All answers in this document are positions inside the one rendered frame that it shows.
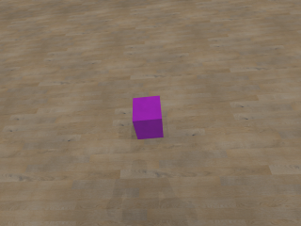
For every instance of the carton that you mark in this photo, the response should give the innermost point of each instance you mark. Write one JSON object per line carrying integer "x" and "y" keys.
{"x": 147, "y": 117}

